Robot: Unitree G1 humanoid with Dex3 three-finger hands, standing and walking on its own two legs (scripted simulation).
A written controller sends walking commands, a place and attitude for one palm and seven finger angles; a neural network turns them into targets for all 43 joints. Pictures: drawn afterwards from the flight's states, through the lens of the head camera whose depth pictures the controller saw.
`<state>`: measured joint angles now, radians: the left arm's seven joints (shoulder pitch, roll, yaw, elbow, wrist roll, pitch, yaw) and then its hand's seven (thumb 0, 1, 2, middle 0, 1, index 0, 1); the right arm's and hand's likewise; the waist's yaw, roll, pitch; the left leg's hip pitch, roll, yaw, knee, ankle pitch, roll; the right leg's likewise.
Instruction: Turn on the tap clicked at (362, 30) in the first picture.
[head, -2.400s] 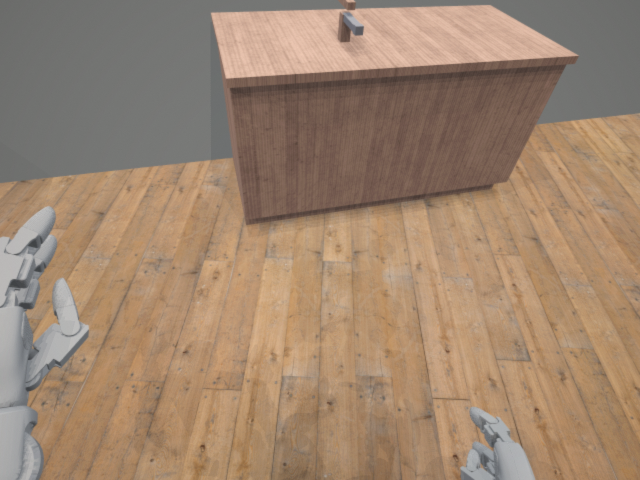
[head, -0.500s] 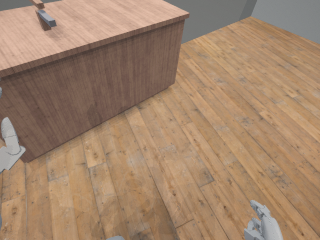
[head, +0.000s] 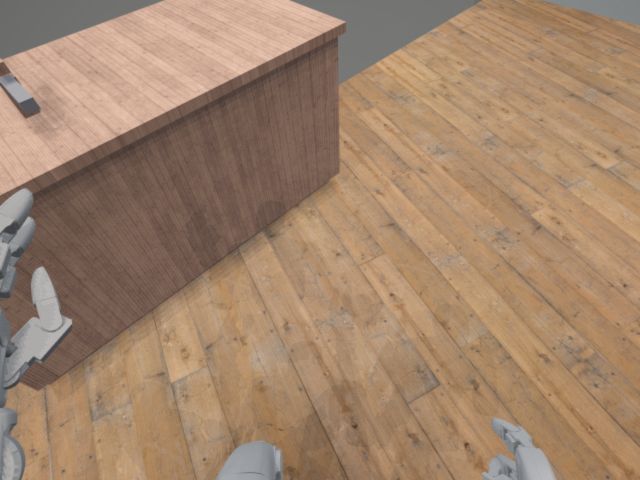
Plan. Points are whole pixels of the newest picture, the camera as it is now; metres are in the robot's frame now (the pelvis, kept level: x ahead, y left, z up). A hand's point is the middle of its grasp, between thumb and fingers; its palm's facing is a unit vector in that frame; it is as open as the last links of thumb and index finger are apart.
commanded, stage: walk to a spot facing it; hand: left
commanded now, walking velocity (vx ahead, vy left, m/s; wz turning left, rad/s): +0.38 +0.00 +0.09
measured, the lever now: (28, 103) +0.79 +0.65 +0.03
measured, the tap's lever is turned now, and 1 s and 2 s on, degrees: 0 0 0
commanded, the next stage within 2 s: turn to face it in 0.38 s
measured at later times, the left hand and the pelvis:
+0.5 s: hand (126, 180) +0.38 +0.22 +0.20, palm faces +0.38 -0.81 -0.46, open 7.4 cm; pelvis +0.16 -0.01 +0.00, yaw -1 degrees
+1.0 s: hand (126, 170) +0.41 +0.24 +0.18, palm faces +0.54 -0.73 -0.41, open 7.4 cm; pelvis +0.23 -0.04 -0.01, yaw +11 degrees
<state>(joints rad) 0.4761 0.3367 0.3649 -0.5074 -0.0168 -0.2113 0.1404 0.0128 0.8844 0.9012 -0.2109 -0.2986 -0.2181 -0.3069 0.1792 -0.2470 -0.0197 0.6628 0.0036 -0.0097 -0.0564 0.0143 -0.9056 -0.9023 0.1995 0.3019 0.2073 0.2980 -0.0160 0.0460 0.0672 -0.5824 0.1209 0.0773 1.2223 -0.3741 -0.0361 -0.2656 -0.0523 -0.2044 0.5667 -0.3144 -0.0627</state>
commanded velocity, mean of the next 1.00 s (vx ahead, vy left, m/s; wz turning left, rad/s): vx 0.13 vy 0.00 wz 0.31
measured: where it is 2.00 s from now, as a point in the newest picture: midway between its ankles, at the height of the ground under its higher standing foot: outside the picture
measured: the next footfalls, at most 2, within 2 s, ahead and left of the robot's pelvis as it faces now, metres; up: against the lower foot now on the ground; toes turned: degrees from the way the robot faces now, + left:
left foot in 0.24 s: +0.22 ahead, +0.13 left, +0.00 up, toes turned +12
right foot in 0.58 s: +0.28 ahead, -0.15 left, +0.00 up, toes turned -9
